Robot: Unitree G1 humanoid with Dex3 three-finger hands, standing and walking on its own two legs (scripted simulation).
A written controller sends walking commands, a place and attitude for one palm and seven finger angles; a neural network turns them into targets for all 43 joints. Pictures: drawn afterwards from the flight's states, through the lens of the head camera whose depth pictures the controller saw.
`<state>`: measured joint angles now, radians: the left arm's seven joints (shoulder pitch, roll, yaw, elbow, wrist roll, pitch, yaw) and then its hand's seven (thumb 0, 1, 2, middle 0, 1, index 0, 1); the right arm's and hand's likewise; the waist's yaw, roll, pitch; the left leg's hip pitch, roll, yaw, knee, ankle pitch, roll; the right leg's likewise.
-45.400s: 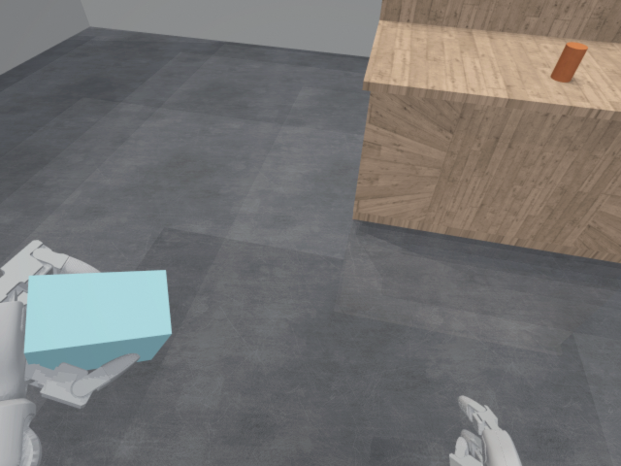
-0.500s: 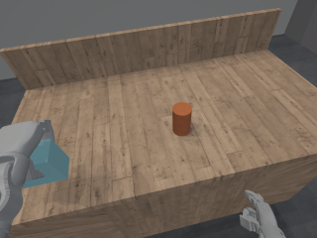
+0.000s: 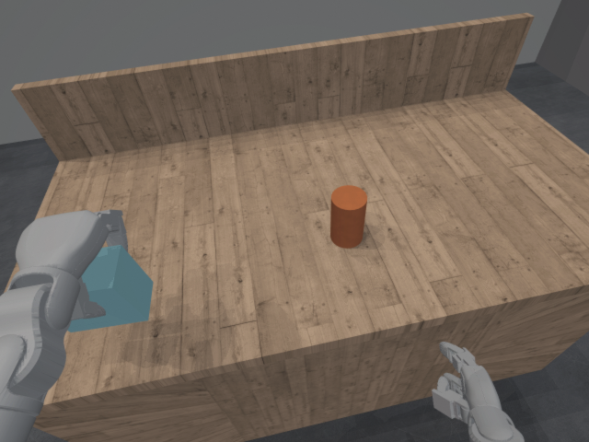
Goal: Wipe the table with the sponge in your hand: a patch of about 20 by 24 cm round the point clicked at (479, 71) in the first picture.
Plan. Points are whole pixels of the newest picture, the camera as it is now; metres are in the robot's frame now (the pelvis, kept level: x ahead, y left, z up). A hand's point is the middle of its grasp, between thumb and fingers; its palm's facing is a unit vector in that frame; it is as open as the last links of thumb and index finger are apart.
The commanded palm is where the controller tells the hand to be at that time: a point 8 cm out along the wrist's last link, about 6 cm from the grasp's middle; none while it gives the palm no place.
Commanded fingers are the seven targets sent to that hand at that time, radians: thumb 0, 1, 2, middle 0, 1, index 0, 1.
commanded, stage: bring the sponge back beside the body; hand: left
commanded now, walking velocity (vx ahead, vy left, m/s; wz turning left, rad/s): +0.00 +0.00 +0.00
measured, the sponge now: (100, 295) +0.25 +0.33 +0.06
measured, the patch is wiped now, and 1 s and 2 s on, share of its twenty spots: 0.95 0.95 0.95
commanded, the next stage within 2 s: step back with the hand held close in 1.50 s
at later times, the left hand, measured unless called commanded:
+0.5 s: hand (98, 293) +0.23 +0.29 +0.11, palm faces +0.03 -0.05 -1.00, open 10.1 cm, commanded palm +0.20 +0.30 +0.19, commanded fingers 0.00 0.10 1.30 -1.20 -1.60 -1.20 -1.60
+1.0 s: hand (98, 313) +0.20 +0.27 +0.11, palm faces +0.09 -0.06 -0.99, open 10.1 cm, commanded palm +0.17 +0.27 +0.18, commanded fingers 0.00 0.10 1.30 -1.20 -1.60 -1.20 -1.60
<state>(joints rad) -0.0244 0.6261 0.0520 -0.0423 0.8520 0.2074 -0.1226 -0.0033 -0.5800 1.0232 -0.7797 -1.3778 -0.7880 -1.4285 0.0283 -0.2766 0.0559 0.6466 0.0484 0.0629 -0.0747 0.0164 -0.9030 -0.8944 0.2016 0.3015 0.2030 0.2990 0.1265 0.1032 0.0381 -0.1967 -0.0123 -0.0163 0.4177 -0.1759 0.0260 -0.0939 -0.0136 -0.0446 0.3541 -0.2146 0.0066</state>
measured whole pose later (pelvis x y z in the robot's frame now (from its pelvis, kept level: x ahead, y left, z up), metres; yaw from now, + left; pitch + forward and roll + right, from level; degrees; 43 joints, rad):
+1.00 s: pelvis +0.00 -0.02 +0.00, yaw -2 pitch -5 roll -1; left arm 0.28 0.57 0.04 -0.32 0.85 0.23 0.02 0.00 -0.58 1.02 -0.78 -1.38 -0.79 -1.43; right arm 0.03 -0.26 0.04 0.64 0.03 0.06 -0.06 0.02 -0.90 -0.89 0.20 0.30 0.20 0.30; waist 0.16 0.11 0.03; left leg -0.16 0.02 0.00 0.45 -0.20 0.00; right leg -0.06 0.02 -0.02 0.38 -0.23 -0.01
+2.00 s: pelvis -0.01 +0.01 -0.02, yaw -3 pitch +2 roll -2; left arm 0.51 0.44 0.36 -0.60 -0.07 -0.12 0.12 -0.01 -0.59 0.97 -0.80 -1.42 -0.82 -1.46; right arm 0.22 -0.25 0.01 0.56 0.02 0.06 -0.06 0.02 -0.90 -0.89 0.20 0.30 0.20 0.30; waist -0.02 0.00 0.02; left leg -0.41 0.02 0.03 0.66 -0.28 0.03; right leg -0.33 0.01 0.01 0.59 -0.29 0.02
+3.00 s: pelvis -0.18 +0.04 -0.02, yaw -6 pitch +3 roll -1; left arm 0.48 0.44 0.36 -0.59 -0.05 -0.24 0.13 -0.01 -0.61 0.99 -0.81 -1.43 -0.83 -1.47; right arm 0.18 -0.18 0.01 0.57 0.02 -0.04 -0.06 0.02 -0.90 -0.89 0.20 0.30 0.20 0.30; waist -0.06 -0.07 0.03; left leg -0.38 -0.01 0.02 0.62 -0.28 0.03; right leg -0.42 -0.01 0.03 0.71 -0.35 0.02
